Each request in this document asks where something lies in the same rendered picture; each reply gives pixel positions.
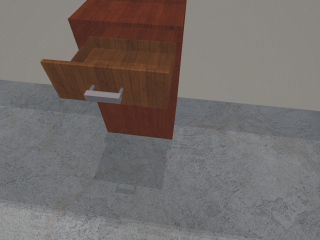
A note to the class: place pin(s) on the handle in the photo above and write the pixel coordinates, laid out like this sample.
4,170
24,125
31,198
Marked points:
102,96

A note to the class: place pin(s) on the drawer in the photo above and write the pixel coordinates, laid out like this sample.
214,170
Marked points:
143,68

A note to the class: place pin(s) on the cabinet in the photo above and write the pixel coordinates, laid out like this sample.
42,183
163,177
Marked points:
149,20

